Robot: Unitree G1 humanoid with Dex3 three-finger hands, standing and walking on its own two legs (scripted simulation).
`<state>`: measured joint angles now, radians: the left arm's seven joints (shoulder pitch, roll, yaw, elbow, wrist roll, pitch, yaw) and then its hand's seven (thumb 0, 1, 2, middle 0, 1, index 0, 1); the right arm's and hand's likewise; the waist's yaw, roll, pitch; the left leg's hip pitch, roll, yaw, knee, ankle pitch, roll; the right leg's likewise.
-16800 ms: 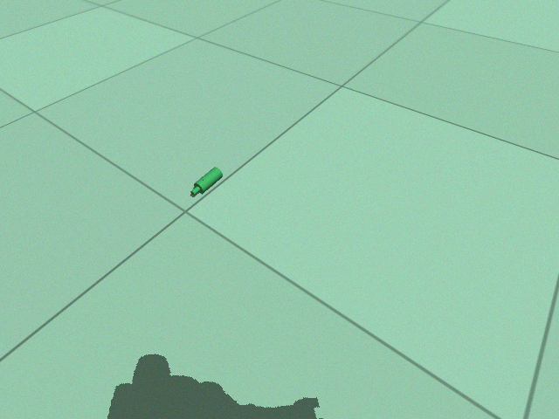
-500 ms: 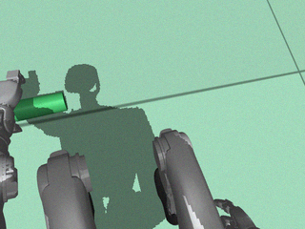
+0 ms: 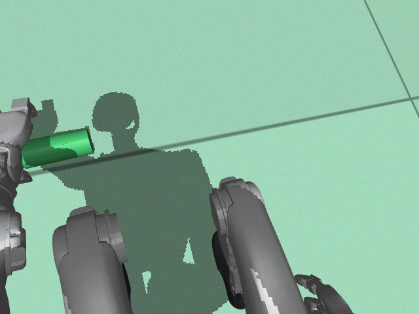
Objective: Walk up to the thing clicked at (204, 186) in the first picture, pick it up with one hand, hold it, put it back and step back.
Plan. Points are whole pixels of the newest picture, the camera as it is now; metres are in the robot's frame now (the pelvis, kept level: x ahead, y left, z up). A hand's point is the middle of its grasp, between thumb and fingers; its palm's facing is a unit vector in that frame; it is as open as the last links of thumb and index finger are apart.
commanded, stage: approach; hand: left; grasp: from above
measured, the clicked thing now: (47, 150) +0.49 +0.29 -0.29
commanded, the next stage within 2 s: close in in 0.48 s
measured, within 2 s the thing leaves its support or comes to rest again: neither
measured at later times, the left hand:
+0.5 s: hand (50, 135) +0.48 +0.25 -0.18, palm faces -0.45 -0.08 -0.89, open 13.3 cm
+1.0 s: hand (48, 147) +0.47 +0.26 -0.20, palm faces -0.47 -0.09 -0.88, open 13.1 cm
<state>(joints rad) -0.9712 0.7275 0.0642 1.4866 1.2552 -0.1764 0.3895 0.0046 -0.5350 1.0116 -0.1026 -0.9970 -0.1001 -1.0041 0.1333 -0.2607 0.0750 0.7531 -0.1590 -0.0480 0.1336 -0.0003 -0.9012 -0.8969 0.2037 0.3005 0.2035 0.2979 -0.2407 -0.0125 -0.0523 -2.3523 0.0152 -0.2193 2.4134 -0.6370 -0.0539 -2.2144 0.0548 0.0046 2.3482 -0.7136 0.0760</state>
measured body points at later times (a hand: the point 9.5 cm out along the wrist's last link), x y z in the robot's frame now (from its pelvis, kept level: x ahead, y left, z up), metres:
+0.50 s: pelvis +0.00 +0.00 +0.00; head +0.24 +0.06 +0.37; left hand +0.50 +0.25 -0.13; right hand +0.03 -0.27 -0.10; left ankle +0.08 +0.14 -0.29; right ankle +0.10 -0.15 -0.29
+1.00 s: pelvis +0.00 +0.00 -0.01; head +0.25 +0.08 +0.36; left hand +0.49 +0.26 -0.15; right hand +0.07 -0.28 -0.10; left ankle +0.08 +0.14 -0.29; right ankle +0.10 -0.15 -0.29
